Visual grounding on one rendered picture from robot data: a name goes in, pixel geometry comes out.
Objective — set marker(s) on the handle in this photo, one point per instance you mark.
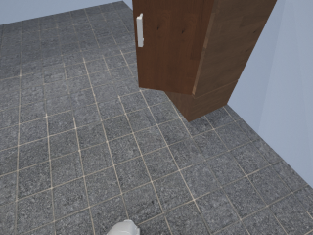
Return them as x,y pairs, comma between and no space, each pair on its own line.
139,22

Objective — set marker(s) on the cupboard door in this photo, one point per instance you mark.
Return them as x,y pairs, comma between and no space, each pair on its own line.
174,32

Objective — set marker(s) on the robot left thigh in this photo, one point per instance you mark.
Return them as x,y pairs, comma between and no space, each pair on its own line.
124,228

